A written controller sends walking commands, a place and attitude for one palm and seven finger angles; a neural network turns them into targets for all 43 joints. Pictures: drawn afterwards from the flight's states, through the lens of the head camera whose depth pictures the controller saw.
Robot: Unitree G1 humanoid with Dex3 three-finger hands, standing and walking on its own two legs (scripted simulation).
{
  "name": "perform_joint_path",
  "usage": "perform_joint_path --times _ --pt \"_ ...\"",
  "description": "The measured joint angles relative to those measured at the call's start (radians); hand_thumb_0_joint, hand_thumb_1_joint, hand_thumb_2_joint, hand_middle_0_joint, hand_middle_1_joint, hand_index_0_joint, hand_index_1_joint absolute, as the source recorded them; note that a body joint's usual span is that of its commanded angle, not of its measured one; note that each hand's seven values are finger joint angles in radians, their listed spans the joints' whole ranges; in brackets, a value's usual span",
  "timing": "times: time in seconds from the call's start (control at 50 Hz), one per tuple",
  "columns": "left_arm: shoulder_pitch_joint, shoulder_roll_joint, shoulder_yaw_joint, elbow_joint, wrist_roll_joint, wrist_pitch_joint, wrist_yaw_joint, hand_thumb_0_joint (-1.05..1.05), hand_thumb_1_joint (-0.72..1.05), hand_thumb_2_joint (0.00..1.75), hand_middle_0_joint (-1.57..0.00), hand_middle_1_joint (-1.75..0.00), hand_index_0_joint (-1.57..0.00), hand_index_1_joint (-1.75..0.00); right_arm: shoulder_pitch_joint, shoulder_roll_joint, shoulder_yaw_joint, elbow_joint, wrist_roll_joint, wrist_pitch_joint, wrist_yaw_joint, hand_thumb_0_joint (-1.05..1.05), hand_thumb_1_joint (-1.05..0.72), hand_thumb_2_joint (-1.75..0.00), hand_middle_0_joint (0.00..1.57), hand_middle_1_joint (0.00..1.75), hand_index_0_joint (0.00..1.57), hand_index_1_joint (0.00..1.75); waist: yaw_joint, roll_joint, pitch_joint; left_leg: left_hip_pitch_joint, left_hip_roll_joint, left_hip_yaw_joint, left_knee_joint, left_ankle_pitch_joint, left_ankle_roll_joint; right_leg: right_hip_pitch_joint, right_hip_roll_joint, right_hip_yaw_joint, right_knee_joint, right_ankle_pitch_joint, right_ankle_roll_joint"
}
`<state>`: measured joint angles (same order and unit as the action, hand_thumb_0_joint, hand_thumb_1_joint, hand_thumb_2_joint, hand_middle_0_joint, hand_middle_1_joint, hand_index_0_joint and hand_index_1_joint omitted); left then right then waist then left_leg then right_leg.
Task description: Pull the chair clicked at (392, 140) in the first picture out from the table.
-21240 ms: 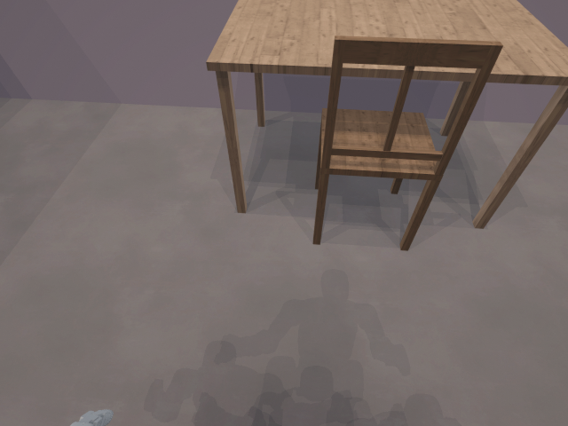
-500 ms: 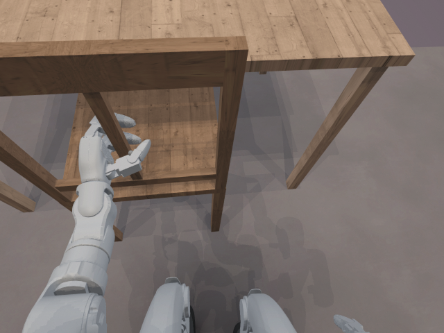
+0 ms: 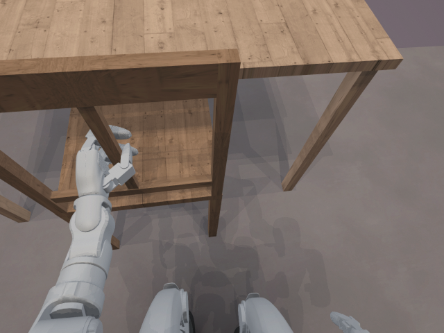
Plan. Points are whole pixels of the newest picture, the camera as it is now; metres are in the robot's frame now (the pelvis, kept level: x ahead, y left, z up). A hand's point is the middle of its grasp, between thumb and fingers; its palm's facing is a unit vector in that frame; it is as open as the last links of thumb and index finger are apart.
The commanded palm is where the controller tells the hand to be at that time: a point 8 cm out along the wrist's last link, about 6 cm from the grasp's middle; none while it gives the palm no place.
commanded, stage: hook a spindle and tug to test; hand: left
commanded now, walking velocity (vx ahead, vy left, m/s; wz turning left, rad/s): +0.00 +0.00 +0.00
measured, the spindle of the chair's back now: (115, 154) +0.43 +0.19 +0.02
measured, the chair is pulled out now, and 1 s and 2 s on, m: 0.00 0.07 0.22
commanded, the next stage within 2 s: step backward, pulling the chair out in 0.22 s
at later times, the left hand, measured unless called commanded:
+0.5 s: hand (124, 172) +0.39 +0.16 +0.03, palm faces +0.14 -0.98 -0.13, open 5.3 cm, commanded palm +0.37 +0.21 +0.02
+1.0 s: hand (129, 195) +0.34 +0.15 +0.04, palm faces +0.01 -0.99 -0.14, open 5.1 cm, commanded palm +0.32 +0.19 +0.03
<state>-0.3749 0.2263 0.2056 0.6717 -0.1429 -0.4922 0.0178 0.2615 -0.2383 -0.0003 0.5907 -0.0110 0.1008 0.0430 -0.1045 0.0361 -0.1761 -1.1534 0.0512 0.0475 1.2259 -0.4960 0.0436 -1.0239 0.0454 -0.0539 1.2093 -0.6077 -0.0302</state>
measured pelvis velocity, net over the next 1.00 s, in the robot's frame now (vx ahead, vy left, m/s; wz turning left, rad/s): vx -0.01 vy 0.01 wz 0.01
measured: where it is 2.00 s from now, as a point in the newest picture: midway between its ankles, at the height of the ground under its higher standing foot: outside the picture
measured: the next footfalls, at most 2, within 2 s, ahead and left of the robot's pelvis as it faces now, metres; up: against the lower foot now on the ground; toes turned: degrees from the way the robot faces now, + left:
left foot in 1.56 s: -0.08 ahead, +0.17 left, +0.00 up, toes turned +3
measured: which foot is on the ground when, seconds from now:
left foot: down 0.00-1.00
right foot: down 0.00-1.00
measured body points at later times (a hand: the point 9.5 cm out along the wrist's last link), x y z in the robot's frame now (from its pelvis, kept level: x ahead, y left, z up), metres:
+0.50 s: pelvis +0.03 +0.00 +0.06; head +0.13 +0.00 +0.50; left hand +0.38 +0.21 +0.04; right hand +0.14 -0.23 -0.07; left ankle +0.04 +0.09 -0.63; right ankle -0.03 -0.11 -0.63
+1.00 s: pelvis -0.01 +0.01 +0.10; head +0.09 +0.02 +0.54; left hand +0.34 +0.20 +0.05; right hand +0.08 -0.25 -0.02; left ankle +0.04 +0.09 -0.63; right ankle -0.03 -0.11 -0.63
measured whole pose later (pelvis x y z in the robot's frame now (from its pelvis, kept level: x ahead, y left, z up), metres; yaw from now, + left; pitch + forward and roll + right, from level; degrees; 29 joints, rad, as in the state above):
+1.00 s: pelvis -0.01 +0.01 +0.10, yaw +0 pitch +6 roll -2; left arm -0.37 0.20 0.04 0.86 -0.08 -0.20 0.07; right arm 0.22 -0.25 0.01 0.61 0.04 0.17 -0.10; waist -0.08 0.02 0.11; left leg -0.46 0.01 0.08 0.54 -0.19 0.05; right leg -0.33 0.03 -0.01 0.49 -0.27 0.00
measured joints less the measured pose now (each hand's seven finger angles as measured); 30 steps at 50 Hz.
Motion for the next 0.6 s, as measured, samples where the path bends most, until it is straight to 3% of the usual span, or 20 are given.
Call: perform_joint_path --times 0.34,0.36,0.38,0.42,0.48,0.5,0.6 --pt "0.132 -0.040 -0.070 -0.150 -0.005 -0.007 0.013 0.02 0.75 0.80 -0.44 -1.45 -0.42 -1.45 -0.032 -0.001 -0.014 -0.009 -0.003 -0.014 0.006 0.01 -0.91 -0.90 0.20 0.30 0.20 0.30 0.038 -0.001 0.000 0.024 -0.014 -0.003 -0.007 -0.023 0.001 0.031 -0.011 -0.003 -0.011 -0.024 0.004" --pt "0.127 -0.037 -0.074 -0.162 0.017 0.023 0.026 0.02 0.74 0.80 -0.45 -1.45 -0.42 -1.45 -0.042 0.003 -0.014 -0.011 0.008 0.002 -0.004 0.01 -0.91 -0.90 0.20 0.30 0.20 0.30 0.041 -0.005 0.024 0.051 -0.018 -0.002 -0.016 -0.023 0.002 0.057 -0.014 -0.001 -0.018 -0.026 0.005" --pt "0.119 -0.028 -0.086 -0.174 0.045 0.079 0.042 0.02 0.73 0.80 -0.45 -1.45 -0.42 -1.45 -0.049 0.009 -0.012 -0.018 0.021 0.025 -0.022 0.01 -0.91 -0.90 0.20 0.30 0.20 0.30 0.042 -0.010 0.058 0.100 -0.025 0.001 -0.040 -0.015 0.005 0.107 -0.021 0.002 -0.050 0.043 0.007" --pt "0.103 -0.012 -0.120 -0.153 0.078 0.188 0.067 0.02 0.71 0.79 -0.45 -1.44 -0.43 -1.45 -0.050 0.015 -0.001 -0.028 0.040 0.059 -0.057 0.01 -0.91 -0.90 0.20 0.30 0.20 0.30 0.042 -0.003 0.098 0.203 -0.037 0.000 -0.121 0.012 0.004 0.211 -0.028 0.002 -0.123 0.048 0.010" --pt "0.074 -0.039 -0.140 -0.036 0.050 0.275 0.094 0.03 0.71 0.78 -0.38 -1.32 -0.45 -1.45 -0.036 0.019 0.021 -0.026 0.059 0.087 -0.094 0.01 -0.91 -0.90 0.20 0.30 0.20 0.30 0.053 0.008 0.105 0.343 -0.043 0.004 -0.280 0.072 0.006 0.347 -0.028 0.010 -0.283 0.074 0.019" --pt "0.061 -0.049 -0.141 0.008 0.047 0.291 0.100 0.03 0.72 0.78 -0.36 -1.28 -0.45 -1.45 -0.028 0.020 0.029 -0.023 0.063 0.092 -0.102 0.01 -0.91 -0.90 0.20 0.30 0.20 0.30 0.056 0.001 0.105 0.388 -0.048 0.009 -0.333 0.093 0.005 0.389 -0.033 0.014 -0.337 0.167 0.028" --pt "-0.026 -0.060 -0.134 0.218 0.044 0.286 0.083 0.05 0.73 0.77 -0.30 -1.15 -0.48 -1.45 -0.018 0.012 0.036 -0.001 0.066 0.092 -0.125 0.00 -0.91 -0.90 0.20 0.30 0.21 0.30 0.052 -0.005 0.133 0.539 -0.042 -0.007 -0.511 0.176 0.003 0.528 -0.021 -0.002 -0.487 0.225 0.042"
